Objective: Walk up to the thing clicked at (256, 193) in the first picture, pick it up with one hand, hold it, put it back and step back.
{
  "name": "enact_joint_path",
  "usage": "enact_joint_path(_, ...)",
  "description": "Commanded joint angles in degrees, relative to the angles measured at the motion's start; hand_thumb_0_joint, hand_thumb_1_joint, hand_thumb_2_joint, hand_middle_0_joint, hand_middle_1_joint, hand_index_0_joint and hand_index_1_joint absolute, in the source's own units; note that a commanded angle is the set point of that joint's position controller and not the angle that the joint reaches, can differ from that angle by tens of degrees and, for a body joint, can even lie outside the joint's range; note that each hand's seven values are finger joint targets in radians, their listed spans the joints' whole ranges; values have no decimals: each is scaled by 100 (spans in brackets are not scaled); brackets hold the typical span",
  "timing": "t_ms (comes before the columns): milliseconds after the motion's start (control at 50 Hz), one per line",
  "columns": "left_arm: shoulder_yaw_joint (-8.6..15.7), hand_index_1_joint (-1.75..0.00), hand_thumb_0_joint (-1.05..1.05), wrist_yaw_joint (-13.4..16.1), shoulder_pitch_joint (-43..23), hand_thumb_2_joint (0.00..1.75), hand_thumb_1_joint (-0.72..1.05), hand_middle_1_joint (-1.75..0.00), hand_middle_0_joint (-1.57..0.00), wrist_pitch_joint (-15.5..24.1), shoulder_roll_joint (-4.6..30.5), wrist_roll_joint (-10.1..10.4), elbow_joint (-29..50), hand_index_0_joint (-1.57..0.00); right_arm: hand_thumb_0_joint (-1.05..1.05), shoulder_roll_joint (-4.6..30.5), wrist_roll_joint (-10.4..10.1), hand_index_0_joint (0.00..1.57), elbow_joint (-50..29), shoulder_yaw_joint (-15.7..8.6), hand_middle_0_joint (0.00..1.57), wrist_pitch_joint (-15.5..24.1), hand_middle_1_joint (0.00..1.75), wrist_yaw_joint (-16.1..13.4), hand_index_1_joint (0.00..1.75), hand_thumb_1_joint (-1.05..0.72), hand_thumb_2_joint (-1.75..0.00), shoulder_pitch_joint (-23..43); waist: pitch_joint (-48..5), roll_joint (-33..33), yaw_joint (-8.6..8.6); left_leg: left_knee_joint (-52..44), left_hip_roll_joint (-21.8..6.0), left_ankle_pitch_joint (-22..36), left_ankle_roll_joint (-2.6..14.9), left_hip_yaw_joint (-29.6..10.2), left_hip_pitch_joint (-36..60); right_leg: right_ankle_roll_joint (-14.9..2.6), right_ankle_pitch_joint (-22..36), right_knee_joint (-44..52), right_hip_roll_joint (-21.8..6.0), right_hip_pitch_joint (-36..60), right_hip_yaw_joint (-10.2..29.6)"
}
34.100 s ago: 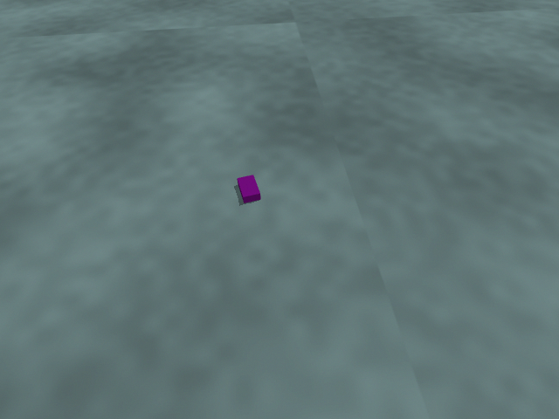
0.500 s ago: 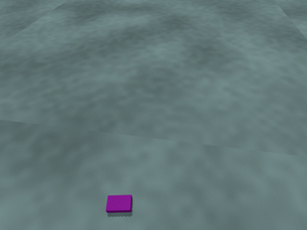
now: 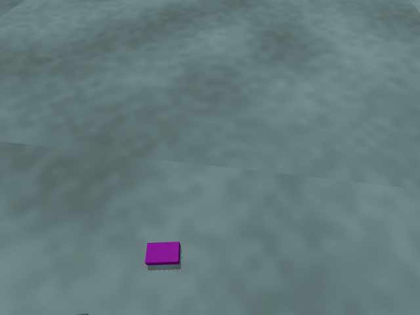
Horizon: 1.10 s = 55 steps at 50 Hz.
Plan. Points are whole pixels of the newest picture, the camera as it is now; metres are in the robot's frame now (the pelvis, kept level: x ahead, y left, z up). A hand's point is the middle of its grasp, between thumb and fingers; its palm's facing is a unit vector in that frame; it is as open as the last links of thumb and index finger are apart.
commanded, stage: step back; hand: left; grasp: from above
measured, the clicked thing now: (163, 253) +0.46 +0.27 -0.75
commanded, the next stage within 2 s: none
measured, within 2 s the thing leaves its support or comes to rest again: neither
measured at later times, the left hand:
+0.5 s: hand out of the picture +0.04 +0.28 -0.17, palm faces -0.13 -0.91 -0.39, open 7.4 cm
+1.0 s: hand out of the picture -0.07 +0.28 -0.16, palm faces -0.02 -0.93 -0.37, open 7.4 cm
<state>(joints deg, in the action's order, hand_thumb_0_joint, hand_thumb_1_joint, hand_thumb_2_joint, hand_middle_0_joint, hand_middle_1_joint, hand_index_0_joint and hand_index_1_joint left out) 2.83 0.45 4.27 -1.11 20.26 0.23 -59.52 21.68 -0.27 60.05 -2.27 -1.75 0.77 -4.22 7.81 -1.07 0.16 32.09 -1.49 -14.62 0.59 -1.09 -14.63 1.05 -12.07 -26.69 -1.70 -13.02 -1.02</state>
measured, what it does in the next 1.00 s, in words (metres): walks backwards: right foot, then left foot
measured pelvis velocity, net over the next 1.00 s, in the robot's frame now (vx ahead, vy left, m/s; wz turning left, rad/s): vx -0.21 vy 0.02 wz -0.02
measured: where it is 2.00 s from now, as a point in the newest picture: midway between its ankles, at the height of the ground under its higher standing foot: outside the picture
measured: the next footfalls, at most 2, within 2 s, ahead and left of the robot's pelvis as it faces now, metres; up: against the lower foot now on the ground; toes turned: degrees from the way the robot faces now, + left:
right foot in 0.54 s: -0.09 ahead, -0.10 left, +0.00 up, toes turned -3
left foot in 0.92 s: -0.15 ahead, +0.13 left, +0.00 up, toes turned -3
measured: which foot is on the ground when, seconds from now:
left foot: down 0.00-0.54, up 0.56-0.90, down 0.92-1.00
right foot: down 0.00-0.10, up 0.12-0.52, down 0.54-0.94, up 0.96-1.00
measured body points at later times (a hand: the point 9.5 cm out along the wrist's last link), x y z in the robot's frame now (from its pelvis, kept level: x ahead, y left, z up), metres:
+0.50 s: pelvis -0.09 +0.02 -0.02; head -0.01 +0.02 +0.42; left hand +0.05 +0.32 -0.14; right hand -0.01 -0.30 -0.14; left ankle -0.03 +0.13 -0.74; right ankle -0.13 -0.10 -0.72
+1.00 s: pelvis -0.21 +0.02 -0.01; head -0.15 +0.04 +0.43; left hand -0.07 +0.33 -0.13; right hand -0.12 -0.29 -0.13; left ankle -0.19 +0.13 -0.74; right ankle -0.17 -0.10 -0.71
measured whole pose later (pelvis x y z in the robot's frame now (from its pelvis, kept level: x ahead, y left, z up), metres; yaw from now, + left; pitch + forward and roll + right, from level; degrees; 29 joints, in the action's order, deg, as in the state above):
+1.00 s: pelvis -0.21 +0.02 -0.01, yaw -1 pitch -3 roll +0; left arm 3.7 1.2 6.7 -4.0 21.6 -0.8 -45.1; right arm 21.5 1.8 50.1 -2.5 -1.2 0.2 -9.4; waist 10.9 1.8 0.0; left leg 37.2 2.2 -18.9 2.0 -1.4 -15.6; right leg -1.1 -28.6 -52.2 2.9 -24.9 4.2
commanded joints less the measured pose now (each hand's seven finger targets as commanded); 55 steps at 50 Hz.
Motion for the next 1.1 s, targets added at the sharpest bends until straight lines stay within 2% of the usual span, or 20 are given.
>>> enact_joint_path(0, 379, -30, 0, 93, -617, 90, 90, -30, -20, 35, 1740, -159, 912, -20, 0, 982, 20, 20, -478, -312, 20, -87, 30, -15, 30, -90, -90, -672, -1140, 1346, 219, 1557, 298, -1279, 248, -81, 394, -1423, 1990, 373, -1702, -527, 1388)
enact_joint_path(60, 276, -30, 0, 113, -657, 90, 90, -30, -20, -68, 1394, -101, 1116, -20, 0, 1208, 88, 20, -556, -394, 20, 5, 30, -36, 30, -90, -90, -896, -904, 323, 326, -443, -410, 1440, 320, -627, 175, -648, 1145, -1096, -661, -498, 603)
enact_joint_path(80, 226, -30, 0, 133, -513, 90, 90, -30, -20, -118, 1087, -18, 1133, -20, 0, 1600, 175, 20, -641, -487, 20, 60, 30, -52, 30, -90, -90, -657, -760, -930, 179, -1126, -1209, 2833, 550, -1806, 332, -340, -323, -2099, 397, -1026, 290)
enact_joint_path(120, 230, -30, 0, 229, -141, 90, 90, -30, -20, -187, 1063, -65, 1130, -20, 0, 1903, 223, 20, -845, -576, 20, 120, 30, -101, 30, -90, -90, -627, -1105, -984, 165, -878, -1785, 4230, 1054, -2211, 708, -300, -2545, -3390, 833, -1458, 1185)
enact_joint_path(200, 260, -30, 0, 218, 200, 90, 90, -30, -20, -190, 1220, -19, 1063, -20, 0, 1385, 210, 20, -1193, -456, 20, 160, 30, -252, 30, -90, -90, -73, -979, -747, -108, -488, -1212, 3700, 1056, -1248, 780, -240, -1717, -4353, 775, -1709, 1312)
enact_joint_path(360, 401, -30, 0, 117, 230, 90, 90, -30, -20, -99, 1211, -115, 1476, -20, 0, 1448, 171, 20, -1395, -494, 20, 174, 30, -296, 30, -90, -90, -744, -1147, -663, 238, -276, -1513, 3666, 1461, -1358, 1566, 17, -1908, -2951, 511, -1464, 820)
enact_joint_path(460, 459, -30, 0, 40, 735, 90, 90, -30, -20, -52, 1127, -158, 1315, -20, 0, 1512, 138, 20, -1576, -479, 20, 110, 30, -265, 30, -90, -90, -393, -1389, -718, 7, -19, -1315, 2460, 1100, -1083, 790, -197, -1095, -979, 321, -298, 344)
enact_joint_path(500, 494, -30, 0, 62, 1173, 90, 90, -30, -20, 35, 1209, -226, 1183, -20, 0, 1372, 50, 20, -1590, -386, 20, 52, 30, -237, 30, -90, -90, -213, -1422, -391, -236, 493, -990, 1715, 625, -778, -44, -364, 312, 292, 58, 642, 633)
enact_joint_path(520, 618, -30, 0, 62, 1033, 90, 90, -30, -20, 77, 1679, -297, 1287, -20, 0, 1091, 16, 20, -1633, -305, 20, 33, 30, -219, 30, -90, -90, -308, -1209, 933, -115, 1360, -143, 174, 172, -451, -1317, -710, 835, 497, -943, 996, 2264)
enact_joint_path(540, 689, -30, 0, 44, 679, 90, 90, -30, -20, 40, 2147, -205, 1470, -20, 0, 1014, -2, 20, -1641, -322, 20, -16, 30, -304, 30, -90, -90, -17, -794, 1740, -338, 2672, 726, -2178, -21, -266, -1310, -1805, 1470, 854, -2032, -186, 3216)
enact_joint_path(560, 667, -30, 0, 58, 422, 90, 90, -30, -20, 83, 2065, -257, 1662, -20, 0, 1201, 32, 20, -1526, -397, 20, -41, 30, -334, 30, -90, -90, -98, -543, 1360, -238, 3613, 639, -2296, -58, -823, -1108, -2010, 1806, 802, -2164, -677, 3389)
enact_joint_path(620, 526, -30, 0, 117, -95, 90, 90, -30, -20, 66, 1387, -165, 1796, -20, 0, 1133, -74, 20, -1232, -290, 20, 13, 30, -324, 30, -90, -90, -692, -651, 825, 185, 3759, 943, -1439, -122, -872, -1414, -1234, 2871, 99, -975, 90, 1398)
enact_joint_path(760, 511, -30, 0, 180, 723, 90, 90, -30, -20, 7, 1303, -208, 1910, -20, 0, 1070, 42, 20, -1470, -242, 20, 84, 30, -312, 30, -90, -90, -496, -940, 1095, -389, 1952, 535, -1595, -217, -366, -1388, -1446, 3172, -268, -1193, 1249, 1491)
enact_joint_path(860, 457, -30, 0, 95, 245, 90, 90, -30, -20, -80, 1508, -120, 2088, -20, 0, 1050, 114, 20, -1196, -337, 20, 152, 30, -223, 30, -90, -90, -1218, -1224, 969, 91, -503, 314, 28, 46, 129, 222, -1046, 2034, -604, -1078, 400, 1371)
enact_joint_path(880, 413, -30, 0, 79, 261, 90, 90, -30, -20, -95, 1351, -111, 2122, -20, 0, 1180, 175, 20, -1240, -396, 20, 176, 30, -218, 30, -90, -90, -1151, -1205, 604, 90, -728, 10, 497, 197, -420, 447, -757, 1270, -791, -819, -33, 1252)
enact_joint_path(900, 364, -30, 0, 61, 400, 90, 90, -30, -20, -112, 1182, -97, 2146, -20, 0, 1618, 266, 20, -1338, -508, 20, 196, 30, -199, 30, -90, -90, -1038, -1225, -443, 40, -928, -1106, 1195, 665, -1872, 870, -415, -135, -1621, -166, -1002, 881)
enact_joint_path(920, 453, -30, 0, 129, 25, 90, 90, -30, -20, -105, 1266, -62, 2165, -20, 0, 2076, 228, 20, -1447, -575, 20, 169, 30, -142, 30, -90, -90, -759, -971, -1344, 243, -1313, -2005, 1940, 1488, -2727, 43, -218, -2363, -2863, 667, -1108, 396)
enact_joint_path(940, 506, -30, 0, 179, -61, 90, 90, -30, -20, -120, 1319, -156, 2076, -20, 0, 2045, 255, 20, -1461, -596, 20, 195, 30, -167, 30, -90, -90, -682, -803, -1051, 314, -1333, -2245, 1982, 1810, -3023, -301, -212, -2607, -3877, 691, -1091, 1034)
enact_joint_path(980, 480, -30, 0, 159, 321, 90, 90, -30, -20, -135, 1215, -50, 1853, -20, 0, 1524, 247, 20, -1522, -423, 20, 207, 30, -223, 30, -90, -90, -264, -794, -247, -91, -924, -1471, 2616, 1308, -1682, 123, -268, -2096, -4487, 836, -1484, 1357)
enact_joint_path(1080, 514, -30, 0, 111, 763, 90, 90, -30, -20, -104, 1179, -119, 1692, -20, 0, 1296, 192, 20, -1621, -423, 20, 208, 30, -269, 30, -90, -90, -449, -861, -609, -15, -607, -1273, 2835, 1370, -1194, 981, 62, -1751, -4317, 743, -1765, 1116)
